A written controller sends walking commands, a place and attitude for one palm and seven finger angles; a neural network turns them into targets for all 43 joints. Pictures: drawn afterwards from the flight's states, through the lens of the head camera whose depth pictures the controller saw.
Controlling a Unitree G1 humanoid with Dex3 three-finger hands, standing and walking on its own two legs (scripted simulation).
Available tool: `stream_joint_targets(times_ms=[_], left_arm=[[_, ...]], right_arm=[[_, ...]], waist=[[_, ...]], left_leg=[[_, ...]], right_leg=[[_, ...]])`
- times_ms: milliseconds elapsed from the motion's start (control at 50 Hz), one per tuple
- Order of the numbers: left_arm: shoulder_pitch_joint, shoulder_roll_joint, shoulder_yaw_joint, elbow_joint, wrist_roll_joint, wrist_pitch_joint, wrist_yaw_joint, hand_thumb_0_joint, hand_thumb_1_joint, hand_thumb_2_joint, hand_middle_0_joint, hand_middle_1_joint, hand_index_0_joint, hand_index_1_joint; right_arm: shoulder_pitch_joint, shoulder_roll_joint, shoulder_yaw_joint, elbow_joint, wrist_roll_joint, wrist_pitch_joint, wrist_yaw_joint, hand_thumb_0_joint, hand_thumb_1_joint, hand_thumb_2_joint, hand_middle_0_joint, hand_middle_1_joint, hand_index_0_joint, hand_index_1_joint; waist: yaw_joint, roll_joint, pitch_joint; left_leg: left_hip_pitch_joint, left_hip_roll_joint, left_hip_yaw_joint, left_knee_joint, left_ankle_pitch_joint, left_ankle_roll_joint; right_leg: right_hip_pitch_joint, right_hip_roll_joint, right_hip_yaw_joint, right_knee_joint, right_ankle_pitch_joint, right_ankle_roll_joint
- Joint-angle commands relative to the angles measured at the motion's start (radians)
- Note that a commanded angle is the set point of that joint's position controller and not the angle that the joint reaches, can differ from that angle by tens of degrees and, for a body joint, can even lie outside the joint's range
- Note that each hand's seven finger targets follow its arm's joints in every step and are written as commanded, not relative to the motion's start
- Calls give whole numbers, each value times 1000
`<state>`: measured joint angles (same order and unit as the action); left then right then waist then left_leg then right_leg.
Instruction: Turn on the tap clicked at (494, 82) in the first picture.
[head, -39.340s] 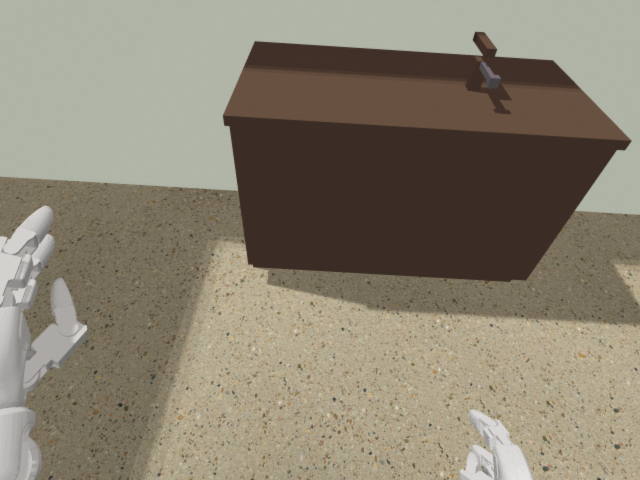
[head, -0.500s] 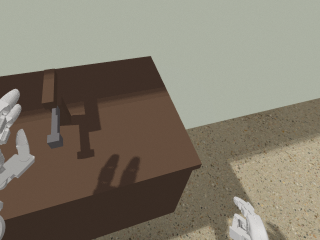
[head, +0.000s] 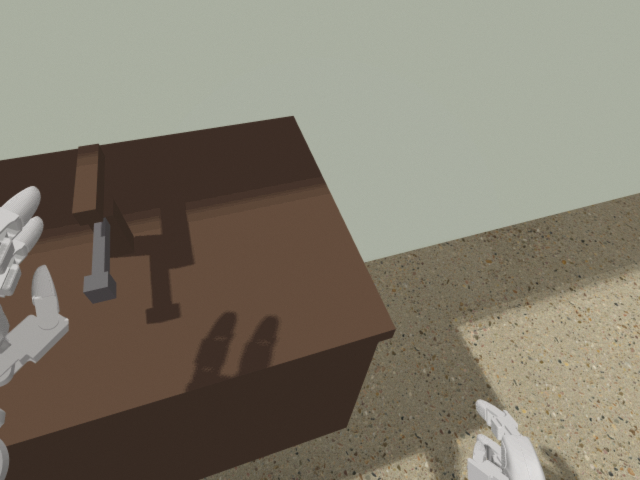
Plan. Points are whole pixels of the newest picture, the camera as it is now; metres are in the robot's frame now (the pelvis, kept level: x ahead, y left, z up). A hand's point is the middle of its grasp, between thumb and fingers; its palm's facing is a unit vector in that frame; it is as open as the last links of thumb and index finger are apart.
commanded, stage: shuffle to correct the standing spot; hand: left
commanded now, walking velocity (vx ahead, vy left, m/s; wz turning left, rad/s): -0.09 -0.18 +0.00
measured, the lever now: (100, 287) +0.32 +0.30 +0.04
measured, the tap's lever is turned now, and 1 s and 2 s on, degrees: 0 0 0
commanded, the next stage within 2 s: none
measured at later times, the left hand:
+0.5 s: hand (55, 330) +0.21 +0.25 +0.16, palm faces +0.33 -0.86 -0.39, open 7.4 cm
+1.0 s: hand (60, 328) +0.21 +0.24 +0.17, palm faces +0.33 -0.86 -0.40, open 7.4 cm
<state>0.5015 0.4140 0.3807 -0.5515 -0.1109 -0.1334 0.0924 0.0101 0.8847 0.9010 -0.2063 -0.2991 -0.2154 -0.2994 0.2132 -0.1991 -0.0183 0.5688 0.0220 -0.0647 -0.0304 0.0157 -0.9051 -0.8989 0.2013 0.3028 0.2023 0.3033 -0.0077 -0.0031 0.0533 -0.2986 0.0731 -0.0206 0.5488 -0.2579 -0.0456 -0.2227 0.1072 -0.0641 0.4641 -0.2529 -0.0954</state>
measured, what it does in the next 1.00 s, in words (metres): stands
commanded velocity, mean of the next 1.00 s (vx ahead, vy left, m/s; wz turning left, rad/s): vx -0.07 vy -0.19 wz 0.00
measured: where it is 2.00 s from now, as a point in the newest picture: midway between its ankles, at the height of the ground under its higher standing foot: outside the picture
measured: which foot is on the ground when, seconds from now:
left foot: down 0.00-1.00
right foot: down 0.00-1.00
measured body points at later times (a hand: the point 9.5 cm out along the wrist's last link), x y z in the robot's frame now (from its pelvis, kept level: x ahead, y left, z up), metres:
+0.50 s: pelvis +0.00 +0.00 +0.00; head +0.03 +0.01 +0.45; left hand +0.19 +0.29 +0.18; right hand +0.16 -0.23 -0.08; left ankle +0.02 +0.15 -0.73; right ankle +0.00 -0.06 -0.73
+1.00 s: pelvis +0.00 +0.00 +0.00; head +0.02 +0.00 +0.45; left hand +0.19 +0.28 +0.19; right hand +0.16 -0.24 -0.08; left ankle +0.02 +0.15 -0.73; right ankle +0.00 -0.06 -0.73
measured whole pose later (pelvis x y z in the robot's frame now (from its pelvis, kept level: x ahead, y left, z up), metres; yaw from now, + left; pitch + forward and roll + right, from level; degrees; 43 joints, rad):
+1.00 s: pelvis +0.00 +0.00 +0.00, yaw +0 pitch +0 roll -1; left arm 0.51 0.41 0.37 -0.57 -0.12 -0.12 0.10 0.01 0.88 0.90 -0.21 -0.30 -0.22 -0.30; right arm 0.21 -0.20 -0.01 0.57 0.03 -0.06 -0.03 0.02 -0.91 -0.90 0.20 0.30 0.20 0.30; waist 0.00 0.00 0.05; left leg -0.30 0.07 -0.03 0.54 -0.25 -0.05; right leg -0.22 0.11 -0.07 0.46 -0.25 -0.10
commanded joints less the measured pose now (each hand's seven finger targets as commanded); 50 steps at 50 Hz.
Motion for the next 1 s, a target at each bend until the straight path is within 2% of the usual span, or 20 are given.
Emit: stream_joint_targets(times_ms=[0,100,140,180,280,320,340,400,420,440,460,520,540,600,660,800,840,880,960,980], left_arm=[[-47,165,118,-210,0,-67,18,0,900,900,-200,-300,-200,-300],[-37,178,130,-225,1,-72,20,0,900,900,-200,-300,-200,-300],[-34,190,138,-238,0,-74,23,0,900,900,-200,-300,-200,-300],[-41,178,129,-230,3,-76,20,0,900,900,-200,-300,-200,-300],[-31,162,120,-186,3,-65,15,0,900,900,-200,-300,-200,-300],[-38,157,116,-175,3,-60,15,0,900,900,-200,-300,-200,-300],[-41,154,105,-185,1,-59,18,0,900,900,-200,-300,-200,-300],[-64,156,101,-202,3,-59,22,0,900,900,-200,-300,-200,-300],[-70,159,102,-210,4,-61,24,0,900,900,-200,-300,-200,-300],[-77,174,109,-230,3,-61,29,0,900,900,-200,-300,-200,-300],[-82,163,102,-242,2,-66,29,0,900,900,-200,-300,-200,-300],[-77,182,121,-247,8,-70,28,0,900,900,-200,-300,-200,-300],[-72,188,124,-251,8,-69,28,0,900,900,-200,-300,-200,-300],[-50,178,126,-220,9,-69,21,0,900,900,-200,-300,-200,-300],[-10,160,117,-195,5,-63,13,0,900,900,-200,-300,-200,-300],[-14,172,124,-222,-4,-59,16,0,900,900,-200,-300,-200,-300],[-23,185,129,-234,-6,-58,23,0,900,900,-200,-300,-200,-300],[-46,174,119,-236,-3,-60,26,0,900,900,-200,-300,-200,-300],[-56,167,112,-221,-1,-60,32,0,900,900,-200,-300,-200,-300],[-64,165,110,-215,1,-58,31,0,900,900,-200,-300,-200,-300]], right_arm=[[-71,-122,-51,-160,8,-54,-12,0,-900,-900,200,300,200,300],[-77,-120,-49,-163,7,-53,-13,0,-900,-900,200,300,200,300],[-90,-115,-47,-160,10,-54,-15,0,-900,-900,200,300,200,300],[-81,-122,-46,-164,4,-55,-15,0,-900,-900,200,300,200,300],[-70,-123,-48,-162,5,-53,-15,0,-900,-900,200,300,200,300],[-68,-123,-48,-162,8,-53,-12,0,-900,-900,200,300,200,300],[-78,-117,-45,-160,15,-54,-12,0,-900,-900,200,300,200,300],[-73,-118,-45,-164,10,-55,-14,0,-900,-900,200,300,200,300],[-71,-118,-44,-162,9,-55,-13,0,-900,-900,200,300,200,300],[-83,-112,-41,-157,13,-55,-13,0,-900,-900,200,300,200,300],[-81,-114,-38,-157,5,-56,-14,0,-900,-900,200,300,200,300],[-87,-117,-42,-160,1,-60,-15,0,-900,-900,200,300,200,300],[-97,-114,-39,-156,6,-60,-15,0,-900,-900,200,300,200,300],[-79,-117,-45,-161,2,-58,-12,0,-900,-900,200,300,200,300],[-70,-119,-45,-162,5,-52,-8,0,-900,-900,200,300,200,300],[-68,-121,-49,-169,11,-49,-9,0,-900,-900,200,300,200,300],[-77,-115,-44,-164,14,-48,-12,0,-900,-900,200,300,200,300],[-74,-120,-46,-163,9,-50,-14,0,-900,-900,200,300,200,300],[-80,-116,-41,-154,8,-48,-16,0,-900,-900,200,300,200,300],[-78,-120,-43,-157,9,-50,-15,0,-900,-900,200,300,200,300]], waist=[[-4,38,-153],[0,49,-138],[1,89,-141],[3,98,-140],[1,65,-141],[-1,31,-136],[-4,39,-130],[-6,15,-122],[-5,9,-127],[-6,24,-127],[-7,32,-140],[1,103,-145],[1,128,-145],[4,128,-160],[1,100,-175],[-6,36,-174],[-8,51,-158],[-9,41,-152],[-10,73,-131],[-8,65,-125]], left_leg=[[74,58,-42,-5,144,74],[70,76,-63,-37,140,83],[78,91,-73,-56,178,85],[51,105,-90,-80,166,90],[42,98,-76,-77,109,86],[42,78,-60,-57,49,81],[66,66,-54,-54,26,77],[70,53,-47,-33,-26,78],[77,50,-45,-25,-22,78],[93,54,-52,-35,6,77],[90,65,-66,-55,51,82],[69,112,-104,-96,172,93],[78,120,-112,-109,204,93],[67,138,-116,-104,264,95],[78,127,-101,-89,259,87],[86,81,-63,-36,139,74],[92,71,-56,-31,113,72],[88,68,-62,-34,95,74],[73,76,-73,-57,79,81],[65,78,-81,-64,77,82]], right_leg=[[19,-223,171,-99,255,56],[7,-206,162,-97,214,65],[15,-200,147,-87,227,67],[37,-181,138,-82,196,81],[41,-183,139,-99,175,84],[24,-198,163,-120,149,76],[-6,-208,171,-128,129,58],[-43,-220,192,-148,68,55],[-46,-226,201,-153,65,51],[-50,-227,191,-142,80,34],[-27,-216,172,-120,111,35],[24,-180,141,-83,183,69],[30,-175,129,-73,193,68],[71,-165,112,-67,218,78],[79,-168,107,-78,236,69],[31,-209,159,-101,232,43],[6,-221,171,-111,216,36],[-5,-219,178,-112,191,36],[-9,-209,167,-114,152,46],[-5,-203,168,-113,149,52]])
